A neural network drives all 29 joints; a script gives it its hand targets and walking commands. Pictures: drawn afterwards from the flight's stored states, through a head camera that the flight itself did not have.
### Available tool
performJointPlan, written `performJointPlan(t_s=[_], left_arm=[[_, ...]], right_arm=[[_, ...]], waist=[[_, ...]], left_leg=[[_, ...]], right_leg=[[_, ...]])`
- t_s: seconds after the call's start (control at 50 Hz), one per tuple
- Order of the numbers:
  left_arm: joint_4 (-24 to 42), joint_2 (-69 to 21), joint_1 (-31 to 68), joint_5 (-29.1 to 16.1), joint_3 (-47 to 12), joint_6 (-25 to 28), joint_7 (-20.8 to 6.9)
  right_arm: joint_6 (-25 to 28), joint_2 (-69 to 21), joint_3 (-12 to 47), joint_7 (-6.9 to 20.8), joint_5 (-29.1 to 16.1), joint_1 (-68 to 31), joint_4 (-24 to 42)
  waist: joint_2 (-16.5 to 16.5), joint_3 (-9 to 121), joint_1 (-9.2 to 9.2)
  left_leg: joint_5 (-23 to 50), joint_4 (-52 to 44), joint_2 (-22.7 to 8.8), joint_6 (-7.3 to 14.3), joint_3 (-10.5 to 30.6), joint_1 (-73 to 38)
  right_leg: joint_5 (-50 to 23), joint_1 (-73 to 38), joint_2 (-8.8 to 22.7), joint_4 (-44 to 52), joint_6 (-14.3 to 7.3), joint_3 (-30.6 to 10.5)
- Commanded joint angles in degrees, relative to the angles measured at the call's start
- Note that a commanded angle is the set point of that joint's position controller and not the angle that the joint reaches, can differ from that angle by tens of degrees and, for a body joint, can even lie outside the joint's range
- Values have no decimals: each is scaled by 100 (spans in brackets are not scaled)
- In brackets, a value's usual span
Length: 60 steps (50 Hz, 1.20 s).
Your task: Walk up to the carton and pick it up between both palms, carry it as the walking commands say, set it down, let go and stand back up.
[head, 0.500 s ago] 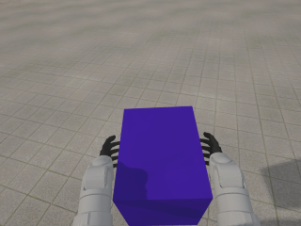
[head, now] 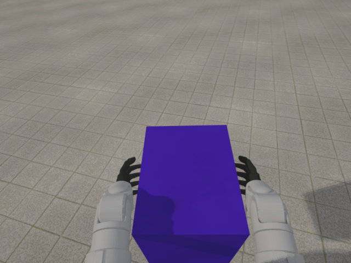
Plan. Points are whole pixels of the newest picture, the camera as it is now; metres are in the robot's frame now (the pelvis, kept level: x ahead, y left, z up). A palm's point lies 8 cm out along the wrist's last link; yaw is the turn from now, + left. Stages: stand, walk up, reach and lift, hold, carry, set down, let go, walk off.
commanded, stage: hold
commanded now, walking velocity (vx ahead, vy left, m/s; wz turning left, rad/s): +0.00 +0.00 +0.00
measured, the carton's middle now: (187, 194) +0.30 +0.00 -0.04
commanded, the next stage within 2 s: carry in 0.42 s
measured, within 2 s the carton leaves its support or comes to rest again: neither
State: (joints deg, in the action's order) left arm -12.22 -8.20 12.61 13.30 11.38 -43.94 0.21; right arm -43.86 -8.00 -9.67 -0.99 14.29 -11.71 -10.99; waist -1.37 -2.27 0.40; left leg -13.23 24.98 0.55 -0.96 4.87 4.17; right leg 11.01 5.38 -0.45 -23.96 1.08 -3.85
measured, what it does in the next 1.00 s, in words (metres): walks backwards: left foot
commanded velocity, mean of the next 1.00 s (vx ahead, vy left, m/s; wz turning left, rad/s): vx -0.15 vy -0.12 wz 0.00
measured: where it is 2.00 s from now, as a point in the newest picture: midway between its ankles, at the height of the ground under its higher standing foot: outside the picture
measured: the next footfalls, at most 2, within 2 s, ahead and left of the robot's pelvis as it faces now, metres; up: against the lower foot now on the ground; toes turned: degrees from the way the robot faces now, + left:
left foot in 1.00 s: -0.10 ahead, +0.01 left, +0.00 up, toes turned +6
right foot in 1.40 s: -0.19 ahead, -0.36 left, +0.00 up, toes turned -4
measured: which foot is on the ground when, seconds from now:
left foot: down 0.00-0.70, up 0.72-0.98, down 1.00-1.00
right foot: down 0.00-1.00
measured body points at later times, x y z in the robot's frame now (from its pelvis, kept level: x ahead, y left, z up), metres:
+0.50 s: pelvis -0.01 -0.01 -0.01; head -0.04 -0.01 +0.44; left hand +0.29 +0.15 +0.03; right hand +0.29 -0.16 +0.03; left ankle +0.02 +0.13 -0.74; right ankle +0.03 -0.13 -0.74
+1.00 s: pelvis -0.11 -0.08 -0.02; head -0.13 -0.07 +0.43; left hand +0.14 +0.07 +0.06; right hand +0.14 -0.24 +0.07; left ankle -0.14 +0.01 -0.74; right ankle +0.02 -0.13 -0.74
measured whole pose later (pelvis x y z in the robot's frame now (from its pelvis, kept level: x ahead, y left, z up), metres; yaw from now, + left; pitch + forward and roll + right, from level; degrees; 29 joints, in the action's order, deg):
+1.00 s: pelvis -0.11 -0.08 -0.02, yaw +0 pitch +3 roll +0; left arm 26.8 -7.3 1.6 1.9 4.4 -67.8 7.3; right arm -67.8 -7.3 -2.8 -8.5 2.4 -1.5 27.6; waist 2.2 5.6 1.2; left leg -23.8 37.1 -0.2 1.9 -6.3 18.0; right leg 2.1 29.0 -2.8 -27.8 -6.7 7.4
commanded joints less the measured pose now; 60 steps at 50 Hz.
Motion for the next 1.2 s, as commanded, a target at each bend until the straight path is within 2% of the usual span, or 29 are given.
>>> performJointPlan(t_s=[0.0, 0.02, 0.08, 0.12, 0.14, 0.2, 0.24, 0.38, 0.4, 0.46, 0.58, 0.62, 0.66, 0.68, 0.7, 0.76, 0.82, 0.86, 0.88, 0.92, 0.94, 0.96, 0.98, 1.0, 1.02, 1.04, 1.06, 1.12, 1.18], left_arm=[[497, -5673, 2927, -1594, -3531, 265, -1338], [425, -5674, 2806, -1494, -3460, 242, -1298], [792, -5639, 3066, -1693, -3694, 315, -1291], [426, -5628, 2903, -1487, -3424, 231, -1295], [612, -5551, 3017, -1625, -3506, 283, -1300], [809, -5594, 2947, -1640, -3717, 299, -1300], [865, -5337, 2988, -1597, -3584, 272, -1263], [586, -5393, 3136, -1527, -3390, 326, -1367], [657, -5546, 3178, -1700, -3519, 304, -1340], [933, -5603, 3087, -1819, -3849, -12, -1189], [2378, -5540, 3331, -2421, -4604, -690, -976], [2859, -5551, 3256, -2623, -4844, -874, -842], [3423, -5488, 3040, -2862, -5010, -1129, -668], [3577, -5462, 2956, -2874, -5054, -1271, -612], [3422, -5198, 2284, -2709, -4817, -1439, -493], [4150, -5186, 1722, -2793, -4593, -1825, -242], [4618, -4892, 1637, -2781, -4472, -2015, -80], [4567, -4719, 1416, -2694, -4351, -2116, 6], [4359, -4626, 1071, -2620, -4241, -2226, 55], [4727, -4710, 1193, -2709, -4444, -2252, 93], [4751, -4610, 1200, -2683, -4460, -2265, 156], [4627, -4618, 1318, -2665, -4542, -2374, 206], [4395, -4464, 1258, -2602, -4442, -2426, 214], [4445, -4501, 1421, -2526, -4531, -2472, 256], [4877, -4731, 2006, -2702, -4739, -2386, 201], [4834, -4861, 1735, -2681, -4682, -2323, 213], [4782, -4991, 1816, -2757, -4693, -2322, 216], [4861, -4720, 1806, -2854, -4854, -2331, 231], [4612, -4693, 1749, -2880, -4827, -2484, 275]], right_arm=[[324, -5300, 3495, 1398, -1776, -3270, 939], [307, -5281, 3387, 1412, -1768, -3212, 816], [302, -5329, 3470, 1422, -1751, -3013, 790], [308, -5149, 3421, 1407, -1718, -3343, 978], [277, -5305, 3442, 1429, -1715, -3103, 766], [341, -5285, 3570, 1415, -1797, -3228, 1025], [228, -5316, 3411, 1371, -1666, -2773, 613], [322, -5307, 3458, 1383, -1799, -3365, 840], [314, -5487, 3588, 1441, -1901, -3639, 1055], [33, -5369, 3718, 1223, -1954, -3322, 1265], [-605, -5335, 3930, 853, -2117, -2924, 2075], [-793, -5363, 4196, 697, -2291, -3104, 2622], [-1120, -5369, 4293, 537, -2461, -2470, 2931], [-1211, -5319, 4414, 480, -2596, -2800, 3484], [-1445, -4984, 4383, 432, -2550, -2165, 3328], [-1851, -5142, 4685, 265, -3024, -2341, 4201], [-2073, -4862, 4483, 160, -3012, -1740, 4450], [-2207, -4685, 4565, 54, -3013, -1966, 4701], [-2312, -4545, 4528, 13, -2960, -1731, 4579], [-2322, -4620, 4486, 35, -3070, -1742, 4842], [-2355, -4555, 4331, 23, -2962, -1342, 4553], [-2405, -4448, 4137, 25, -2868, -1280, 4392], [-2419, -4281, 3963, 0, -2753, -1185, 4218], [-2410, -4300, 3758, 26, -2598, -989, 3925], [-2354, -4694, 4013, 61, -2837, -1471, 4281], [-2311, -4760, 4214, 88, -2905, -1720, 4738], [-2302, -4782, 4128, 79, -2869, -1869, 4778], [-2244, -4515, 3865, 31, -2699, -1252, 4419], [-2357, -4100, 3627, -65, -2447, -1165, 4413]], waist=[[73, 1734, -23], [-260, 1537, -21], [237, 1843, 42], [-162, 1538, -23], [211, 1520, 6], [-2, 1908, -12], [311, 1766, 22], [-27, 1664, -108], [176, 2131, -24], [93, 2319, 69], [-1197, 2539, 41], [-1156, 2551, -35], [-75, 2843, -34], [1390, 2898, -88], [1369, 2978, -105], [596, 2711, -119], [420, 2815, -100], [1199, 2681, -107], [1398, 2472, -122], [1138, 2770, -114], [1084, 2814, -23], [123, 2713, 72], [-921, 2497, 109], [-2377, 1877, 118], [-1428, 1357, 69], [-319, 1621, -29], [-132, 1597, -77], [-552, 1881, -31], [-1086, 1651, 15]], left_leg=[[1070, -436, 406, 62, 54, 77], [1067, -476, 459, 57, 34, -1], [1128, -482, 426, 75, 92, -238], [874, -527, 464, 30, 48, 97], [753, -557, 404, 75, 42, 82], [1097, -429, 486, 42, 37, -133], [1315, -477, 460, 77, 40, -67], [609, -478, 452, 98, -19, 263], [1205, 232, -805, 61, 121, 516], [2435, 610, -1268, 245, 357, 295], [3771, 518, -2307, 1100, 1485, 827], [3276, 783, -2033, 755, 1004, 1286], [1979, 2094, -1019, 103, -129, 2120], [-1388, 3069, -263, -163, -707, 3122], [-2735, 3966, -164, -110, -859, 2803], [-1904, 4899, -296, 28, -565, 2578], [-1656, 3484, -197, 18, -887, 2647], [-1742, 2665, -10, 82, -1106, 2255], [-1869, 2252, -65, 124, -1067, 2079], [-1555, 1155, -35, 243, -1152, 1479], [-1234, 307, -25, 293, -1356, 837], [-597, -630, -648, 495, -661, 202], [-675, -1007, -2011, 776, 993, 32], [641, -1327, -3823, 1606, 2845, 781], [866, -1128, -3778, 1679, 2076, 1481], [1311, -692, -2903, 1143, 1020, 1143], [1386, -580, -2366, 831, 391, 1302], [2809, -134, -1951, 683, -97, 819], [1989, -343, -2021, 693, -209, 843]], right_leg=[[-1055, -694, -500, 236, -121, -23], [-1027, -499, -453, 299, -141, -71], [-941, -528, -510, 332, -136, -24], [-789, -565, -510, 315, -161, -12], [-667, -462, -526, 334, -122, 31], [-1103, -593, -491, 280, -133, -40], [-1361, -740, -479, 305, -63, -34], [-677, -664, -461, 313, -111, -79], [-1608, 112, 794, -297, -269, -30], [-1906, 856, 606, -1051, -169, 40], [1589, 1769, 68, -2102, -174, 291], [1025, 1375, 85, -1394, -333, 345], [-1924, 272, 733, -427, -646, -440], [-3875, -194, 1903, 13, -974, -1596], [-4180, 85, 2168, -124, -1320, -1458], [-1258, 1221, 1729, 328, -1344, -1014], [-1914, 342, 1290, 80, -1183, -331], [-1222, 523, 1188, 656, -778, -496], [-1108, 589, 1330, 782, -879, -720], [-605, 611, 1283, 835, -1026, -598], [-188, 869, 979, 873, -725, -148], [84, 1549, 928, 331, -480, -113], [637, 2566, 448, -848, -221, 237], [2198, 3598, -82, -2765, 90, 595], [1937, 3570, 418, -4046, -76, -354], [1442, 3468, 188, -4287, -82, -288], [1096, 3403, 150, -4729, -20, -93], [882, 3394, 50, -4688, 105, 60], [1108, 3224, 51, -3627, 168, 414]])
